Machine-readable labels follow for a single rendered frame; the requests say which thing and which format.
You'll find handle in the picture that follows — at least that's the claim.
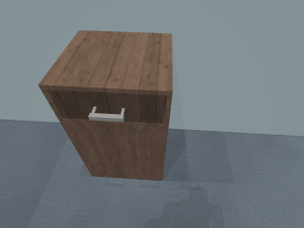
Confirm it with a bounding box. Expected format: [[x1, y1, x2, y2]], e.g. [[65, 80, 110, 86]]
[[88, 106, 125, 123]]

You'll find drawer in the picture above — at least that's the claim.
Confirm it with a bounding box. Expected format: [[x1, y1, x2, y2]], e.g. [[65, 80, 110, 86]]
[[47, 89, 165, 124]]

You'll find cabinet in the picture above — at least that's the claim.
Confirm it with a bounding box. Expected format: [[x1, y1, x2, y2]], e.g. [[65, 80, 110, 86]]
[[38, 30, 173, 181]]

